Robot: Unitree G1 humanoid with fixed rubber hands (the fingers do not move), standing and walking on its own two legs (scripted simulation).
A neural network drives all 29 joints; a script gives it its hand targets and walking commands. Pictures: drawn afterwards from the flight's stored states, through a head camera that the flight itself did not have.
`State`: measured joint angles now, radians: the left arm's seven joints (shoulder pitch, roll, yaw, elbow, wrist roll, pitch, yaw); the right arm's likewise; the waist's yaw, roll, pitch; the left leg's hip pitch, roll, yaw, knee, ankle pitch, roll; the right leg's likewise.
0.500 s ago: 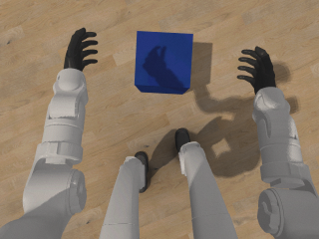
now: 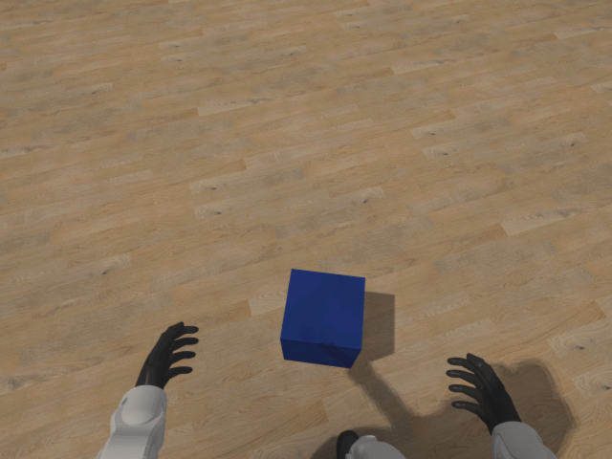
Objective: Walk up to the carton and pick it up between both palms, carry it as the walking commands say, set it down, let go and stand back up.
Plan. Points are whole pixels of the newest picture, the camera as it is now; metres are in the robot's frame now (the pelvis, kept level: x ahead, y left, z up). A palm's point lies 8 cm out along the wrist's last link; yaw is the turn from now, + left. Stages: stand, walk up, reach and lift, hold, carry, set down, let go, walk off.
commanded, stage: let go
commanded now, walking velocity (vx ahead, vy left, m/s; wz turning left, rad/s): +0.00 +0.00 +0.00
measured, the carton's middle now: (322, 320) +0.49 -0.05 -0.64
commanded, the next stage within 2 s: stand in 0.62 s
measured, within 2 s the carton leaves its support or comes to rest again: neither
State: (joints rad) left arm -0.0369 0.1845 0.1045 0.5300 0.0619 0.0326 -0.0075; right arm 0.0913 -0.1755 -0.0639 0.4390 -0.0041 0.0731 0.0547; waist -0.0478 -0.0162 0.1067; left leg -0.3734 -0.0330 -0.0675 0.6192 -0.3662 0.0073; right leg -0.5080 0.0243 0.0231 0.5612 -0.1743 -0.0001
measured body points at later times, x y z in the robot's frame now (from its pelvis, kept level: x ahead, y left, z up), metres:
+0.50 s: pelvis +0.06 +0.01 +0.01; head +0.09 +0.03 +0.46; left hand +0.24 +0.25 -0.07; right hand +0.23 -0.22 -0.07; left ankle -0.03 +0.12 -0.73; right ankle +0.06 -0.12 -0.73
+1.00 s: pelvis +0.06 +0.03 +0.00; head +0.01 +0.02 +0.45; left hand +0.17 +0.32 -0.09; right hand +0.18 -0.27 -0.08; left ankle -0.03 +0.12 -0.73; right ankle +0.06 -0.11 -0.73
